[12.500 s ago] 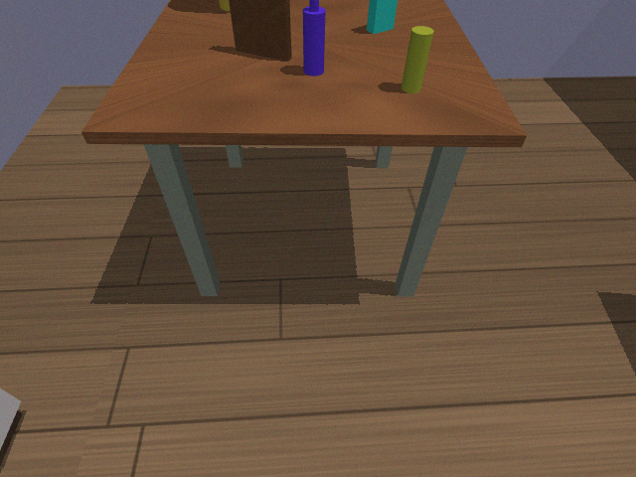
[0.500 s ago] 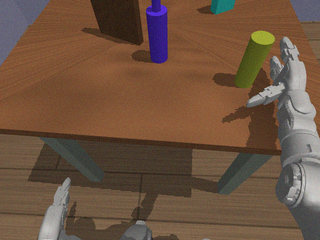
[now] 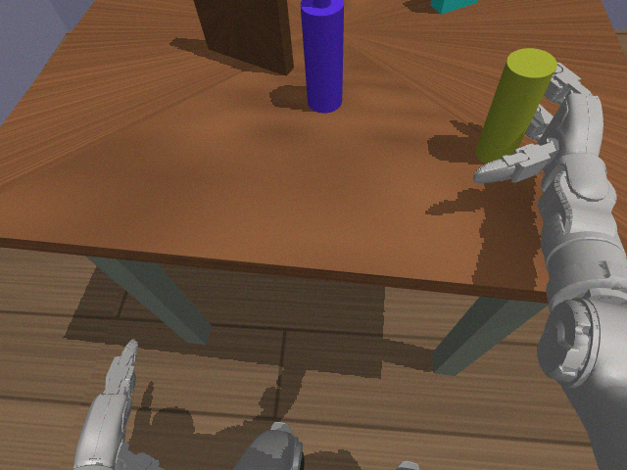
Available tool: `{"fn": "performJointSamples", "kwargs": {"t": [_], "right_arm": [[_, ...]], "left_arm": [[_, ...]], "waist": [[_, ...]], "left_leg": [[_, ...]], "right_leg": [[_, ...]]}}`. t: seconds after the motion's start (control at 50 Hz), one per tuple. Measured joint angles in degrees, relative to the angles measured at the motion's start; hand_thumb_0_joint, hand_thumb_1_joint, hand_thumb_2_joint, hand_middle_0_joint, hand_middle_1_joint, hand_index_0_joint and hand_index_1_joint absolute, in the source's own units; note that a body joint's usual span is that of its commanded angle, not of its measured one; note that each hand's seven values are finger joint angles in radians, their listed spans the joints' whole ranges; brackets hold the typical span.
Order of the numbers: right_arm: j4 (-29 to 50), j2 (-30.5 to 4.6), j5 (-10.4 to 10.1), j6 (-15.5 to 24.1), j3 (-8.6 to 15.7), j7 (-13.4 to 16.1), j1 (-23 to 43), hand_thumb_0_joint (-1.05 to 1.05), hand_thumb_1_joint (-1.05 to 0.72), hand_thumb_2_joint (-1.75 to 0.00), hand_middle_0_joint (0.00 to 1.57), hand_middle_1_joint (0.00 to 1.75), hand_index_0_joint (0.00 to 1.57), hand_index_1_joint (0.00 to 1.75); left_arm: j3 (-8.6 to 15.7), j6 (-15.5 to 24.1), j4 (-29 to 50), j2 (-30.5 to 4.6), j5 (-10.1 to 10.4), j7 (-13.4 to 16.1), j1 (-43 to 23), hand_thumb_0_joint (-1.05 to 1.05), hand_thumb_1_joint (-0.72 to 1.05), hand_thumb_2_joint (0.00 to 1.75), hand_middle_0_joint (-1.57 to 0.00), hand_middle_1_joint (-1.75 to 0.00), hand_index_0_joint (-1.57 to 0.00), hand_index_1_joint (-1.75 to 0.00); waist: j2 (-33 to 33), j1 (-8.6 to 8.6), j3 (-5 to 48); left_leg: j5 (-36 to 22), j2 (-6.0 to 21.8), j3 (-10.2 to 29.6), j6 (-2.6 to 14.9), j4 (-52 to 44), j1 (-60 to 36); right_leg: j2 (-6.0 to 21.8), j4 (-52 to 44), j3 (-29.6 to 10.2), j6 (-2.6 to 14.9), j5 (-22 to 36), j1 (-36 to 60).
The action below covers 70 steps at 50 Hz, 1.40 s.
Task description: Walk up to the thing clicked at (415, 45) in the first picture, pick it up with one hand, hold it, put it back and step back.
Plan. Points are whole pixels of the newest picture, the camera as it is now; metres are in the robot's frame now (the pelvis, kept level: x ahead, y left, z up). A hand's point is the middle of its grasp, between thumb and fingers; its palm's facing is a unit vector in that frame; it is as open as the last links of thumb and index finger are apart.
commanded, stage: close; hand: right
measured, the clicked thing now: (510, 113) +0.56 -0.15 +0.11
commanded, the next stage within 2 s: settle in 0.30 s
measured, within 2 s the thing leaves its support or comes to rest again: leaves its support in 0.66 s
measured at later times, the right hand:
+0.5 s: hand (522, 121) +0.53 -0.15 +0.13, palm faces +0.03 +1.00 +0.02, open 7.9 cm
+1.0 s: hand (532, 90) +0.53 -0.15 +0.17, palm faces +0.03 +1.00 +0.01, open 8.0 cm
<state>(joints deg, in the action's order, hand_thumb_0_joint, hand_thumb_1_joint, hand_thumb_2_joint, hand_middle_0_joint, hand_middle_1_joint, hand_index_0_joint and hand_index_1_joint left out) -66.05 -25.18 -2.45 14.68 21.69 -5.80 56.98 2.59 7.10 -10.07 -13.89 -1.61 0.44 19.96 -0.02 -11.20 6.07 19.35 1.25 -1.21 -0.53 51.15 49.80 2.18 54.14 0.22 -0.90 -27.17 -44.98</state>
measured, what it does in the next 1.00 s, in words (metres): stands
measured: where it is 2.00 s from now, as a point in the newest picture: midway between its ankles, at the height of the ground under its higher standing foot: outside the picture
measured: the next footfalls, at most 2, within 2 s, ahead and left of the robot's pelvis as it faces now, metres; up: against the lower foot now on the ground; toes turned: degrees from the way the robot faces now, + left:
none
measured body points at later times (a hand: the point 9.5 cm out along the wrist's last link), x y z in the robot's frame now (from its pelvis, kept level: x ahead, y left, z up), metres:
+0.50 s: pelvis +0.01 +0.00 +0.00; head +0.10 -0.01 +0.44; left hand +0.15 +0.27 -0.03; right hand +0.52 -0.21 +0.13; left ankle +0.05 +0.13 -0.68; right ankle -0.02 -0.13 -0.68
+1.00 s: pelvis +0.01 +0.00 +0.02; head +0.09 +0.00 +0.46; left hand +0.15 +0.27 -0.03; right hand +0.52 -0.20 +0.17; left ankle +0.05 +0.13 -0.68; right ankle -0.02 -0.13 -0.68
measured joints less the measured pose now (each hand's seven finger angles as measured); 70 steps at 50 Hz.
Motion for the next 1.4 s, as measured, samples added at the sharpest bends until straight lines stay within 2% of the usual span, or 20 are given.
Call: {"fn": "performJointSamples", "kwargs": {"t": [0.1,0.26,0.36,0.42,0.56,0.7,0.86,0.9,0.96,1.02,1.08,1.14,1.2,1.26,1.32,1.36,1.4], "right_arm": [[-1.2,-0.9,-0.4,0.0,0.5,-0.4,0.6,-0.02,0.54,-0.23,0.73,0.51,0.78,0.52],[2.4,0.6,-1.5,-0.1,-0.3,-1.3,-2.1,-0.01,0.32,-0.46,0.9,0.72,0.99,0.75],[3.6,1.7,-1.6,-0.8,-0.1,-1.2,-3.4,-0.02,0.21,-0.62,0.9,0.8,1.12,0.9],[3.2,1.6,-1.4,-1.1,0.5,-1.2,-2.9,-0.03,0.22,-0.7,0.9,0.85,1.1,0.94],[3.9,0.8,-0.6,-2.5,-0.1,-1.8,-2.4,-0.06,0.26,-0.86,0.87,1.0,1.04,1.09],[3.7,1.0,-1.0,-4.4,0.0,-2.2,-2.0,-0.05,0.29,-0.96,0.86,1.1,1.0,1.18],[0.1,0.6,-1.3,-4.8,-0.8,-1.4,0.8,-0.04,0.3,-0.99,0.86,1.12,0.99,1.21],[1.3,0.1,-0.7,-5.3,-0.1,-1.3,0.4,-0.04,0.3,-1.0,0.86,1.13,0.99,1.21],[0.2,-0.3,-1.3,-5.1,-1.0,-1.6,1.5,-0.04,0.3,-1.0,0.86,1.13,0.98,1.22],[1.5,-0.6,-0.9,-6.0,-0.2,-1.9,1.1,-0.04,0.3,-1.01,0.85,1.14,0.98,1.22],[-0.5,-0.6,-1.7,-5.9,-1.2,-2.4,2.4,-0.04,0.3,-1.01,0.85,1.14,0.98,1.23],[0.8,-0.7,-1.1,-6.7,-0.4,-2.3,2.0,-0.04,0.3,-1.01,0.85,1.15,0.97,1.23],[-0.8,-0.6,-1.8,-6.4,-1.4,-2.6,3.0,-0.04,0.3,-1.02,0.85,1.15,0.97,1.24],[0.8,-0.9,-1.1,-7.0,-0.5,-2.1,2.1,-0.04,0.31,-1.02,0.84,1.16,0.97,1.25],[-0.8,-0.7,-1.9,-6.9,-1.8,-2.3,3.2,-0.04,0.31,-1.03,0.84,1.17,0.96,1.26],[0.7,-0.9,-1.3,-7.6,-0.9,-2.3,2.3,-0.04,0.31,-1.04,0.84,1.18,0.96,1.26],[0.8,-1.0,-1.8,-7.5,-1.2,-2.1,2.3,-0.04,0.31,-1.05,0.84,1.18,0.96,1.27]], "left_arm": [[0.0,-0.5,-1.7,-0.1,0.0,-0.2,-0.6,-0.01,-0.54,0.06,-0.05,-0.05,-0.04,-0.05],[-0.9,-0.6,-2.7,0.6,0.4,-0.5,-0.1,-0.01,-0.54,0.06,-0.05,-0.05,-0.04,-0.05],[-1.3,-0.9,-2.8,0.7,0.7,-0.5,-0.3,-0.01,-0.54,0.05,-0.05,-0.05,-0.04,-0.05],[-1.0,-1.0,-2.6,0.7,0.6,-0.6,-0.6,-0.01,-0.54,0.05,-0.05,-0.05,-0.05,-0.05],[0.6,-0.9,-2.6,-0.3,0.7,-0.2,-0.3,-0.01,-0.54,0.05,-0.06,-0.05,-0.05,-0.06],[0.3,-1.2,-4.1,-0.7,1.0,0.5,-1.3,-0.01,-0.55,0.06,-0.06,-0.05,-0.04,-0.06],[-0.6,-0.3,-5.4,0.1,1.2,0.7,-1.6,-0.01,-0.54,0.06,-0.06,-0.05,-0.05,-0.06],[-0.9,-0.8,-5.5,0.2,1.0,0.6,-1.8,-0.01,-0.54,0.06,-0.06,-0.05,-0.05,-0.06],[-0.6,-0.3,-6.5,0.3,1.2,0.7,-1.5,-0.01,-0.54,0.05,-0.06,-0.05,-0.05,-0.06],[-0.5,-1.1,-6.8,-0.2,1.2,0.8,-2.1,-0.01,-0.54,0.05,-0.06,-0.05,-0.05,-0.06],[-0.1,-0.3,-7.8,-0.6,1.6,1.2,-2.1,-0.01,-0.54,0.05,-0.06,-0.05,-0.05,-0.06],[-0.8,-0.8,-8.0,-0.6,1.5,1.3,-2.8,-0.01,-0.54,0.05,-0.06,-0.05,-0.05,-0.06],[-0.8,0.1,-9.3,-0.2,1.6,1.4,-2.9,-0.01,-0.54,0.05,-0.06,-0.05,-0.05,-0.06],[-1.1,-0.5,-9.1,0.0,1.4,1.3,-3.3,-0.01,-0.53,0.05,-0.06,-0.05,-0.05,-0.06],[-1.1,0.1,-9.6,0.2,1.7,1.3,-2.8,-0.01,-0.53,0.05,-0.06,-0.05,-0.05,-0.06],[-1.6,-0.8,-9.1,0.1,1.6,1.2,-3.0,-0.01,-0.53,0.05,-0.06,-0.05,-0.05,-0.06],[-1.4,-0.3,-8.6,0.0,1.6,1.4,-2.7,-0.01,-0.53,0.05,-0.06,-0.05,-0.05,-0.05]], "waist": [[0.3,-0.24,0.3],[0.8,0.87,0.9],[0.8,1.15,1.1],[0.6,0.99,0.8],[0.6,0.76,0.3],[0.7,0.99,-0.2],[0.7,1.49,-0.2],[0.8,1.36,-0.2],[0.9,1.72,-0.5],[0.9,1.55,-0.7],[0.8,1.92,-0.8],[0.6,1.75,-0.7],[0.6,1.96,-0.8],[0.6,1.75,-0.7],[0.7,2.2,-0.9],[0.7,1.96,-0.7],[0.8,2.13,-0.7]], "left_leg": [[-0.1,0.0,0.1,-0.13,-0.1,0.4],[0.0,0.1,0.3,-0.32,-0.9,-0.9],[0.3,0.2,0.2,-0.37,-1.0,-1.9],[0.3,0.3,0.2,-0.36,-1.0,-2.1],[-0.1,0.1,0.5,-0.33,-1.5,-2.2],[-0.5,0.1,0.6,-0.28,-3.0,-4.2],[-1.1,0.1,0.3,-0.06,-5.2,-6.8],[-1.3,0.0,0.4,-0.07,-5.5,-6.9],[-1.4,0.1,0.4,-0.09,-5.7,-7.3],[-1.7,0.1,0.7,-0.15,-6.2,-7.6],[-2.0,0.2,0.6,-0.14,-6.9,-8.3],[-2.4,0.0,0.9,-0.17,-7.6,-8.7],[-2.6,0.0,0.7,-0.17,-8.2,-9.3],[-2.8,-0.1,1.0,-0.23,-8.7,-9.7],[-2.9,0.1,0.8,-0.25,-9.2,-10.4],[-3.2,0.0,1.0,-0.28,-9.7,-10.7],[-3.3,0.0,1.2,-0.3,-10.0,-11.2]], "right_leg": [[0.0,0.1,0.1,0.12,-0.1,-0.4],[-0.1,-0.8,0.3,0.29,-0.1,0.9],[-0.3,-1.2,0.2,0.36,-0.2,1.9],[-0.3,-1.2,0.2,0.36,-0.2,2.1],[-0.2,-1.8,0.5,0.3,0.1,2.4],[-0.2,-3.7,0.7,0.23,0.8,4.6],[-0.2,-6.2,0.4,0.05,1.7,7.2],[-0.2,-6.5,0.5,0.03,1.9,7.4],[-0.3,-6.9,0.5,0.07,2.1,7.8],[-0.3,-7.5,0.8,0.11,2.4,8.3],[-0.4,-8.2,0.8,0.11,2.7,9.0],[-0.3,-8.9,1.1,0.12,3.0,9.5],[-0.3,-9.4,0.9,0.14,3.2,10.0],[-0.2,-10.0,1.2,0.16,3.4,10.5],[-0.4,-10.5,1.1,0.18,3.6,11.1],[-0.3,-11.0,1.3,0.2,3.8,11.4],[-0.3,-11.4,1.4,0.21,3.8,12.1]]}}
